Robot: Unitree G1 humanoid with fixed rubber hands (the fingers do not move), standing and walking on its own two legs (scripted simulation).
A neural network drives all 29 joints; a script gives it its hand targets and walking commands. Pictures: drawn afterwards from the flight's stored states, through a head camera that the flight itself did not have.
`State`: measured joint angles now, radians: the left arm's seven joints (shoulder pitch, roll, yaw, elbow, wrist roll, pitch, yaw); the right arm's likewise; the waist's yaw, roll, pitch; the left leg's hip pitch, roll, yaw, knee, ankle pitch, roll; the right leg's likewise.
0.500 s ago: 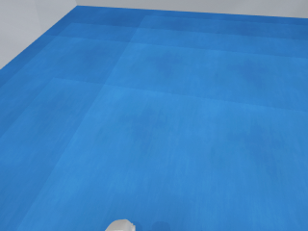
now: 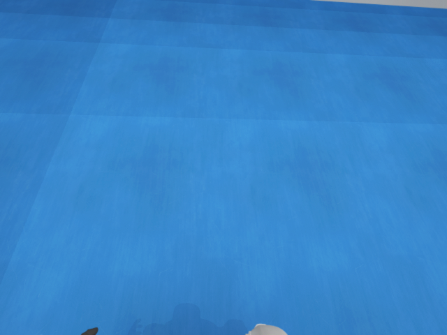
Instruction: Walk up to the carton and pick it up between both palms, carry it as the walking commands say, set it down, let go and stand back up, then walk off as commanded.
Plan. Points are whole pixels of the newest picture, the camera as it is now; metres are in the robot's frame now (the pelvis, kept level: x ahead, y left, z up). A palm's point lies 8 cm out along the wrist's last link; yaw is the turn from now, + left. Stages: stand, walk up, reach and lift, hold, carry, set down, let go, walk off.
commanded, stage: walk up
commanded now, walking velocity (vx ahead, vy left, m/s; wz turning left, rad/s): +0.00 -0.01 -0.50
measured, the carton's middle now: out of the picture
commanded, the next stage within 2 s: none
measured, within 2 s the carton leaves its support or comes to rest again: neither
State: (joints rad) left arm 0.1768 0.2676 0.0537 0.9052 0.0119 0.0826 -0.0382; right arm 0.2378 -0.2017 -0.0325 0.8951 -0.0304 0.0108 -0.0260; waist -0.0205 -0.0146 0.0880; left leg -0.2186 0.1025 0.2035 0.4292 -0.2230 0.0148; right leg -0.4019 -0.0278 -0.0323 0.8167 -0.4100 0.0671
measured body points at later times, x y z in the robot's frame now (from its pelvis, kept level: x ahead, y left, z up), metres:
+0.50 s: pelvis -0.02 -0.05 +0.00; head +0.00 -0.09 +0.44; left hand +0.10 +0.16 -0.13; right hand +0.01 -0.33 -0.15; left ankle -0.02 +0.14 -0.66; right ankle +0.00 -0.12 -0.75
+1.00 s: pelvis -0.02 +0.01 +0.00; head +0.02 +0.00 +0.44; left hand +0.19 +0.20 -0.15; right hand -0.06 -0.25 -0.13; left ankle -0.02 +0.10 -0.75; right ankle -0.08 -0.13 -0.71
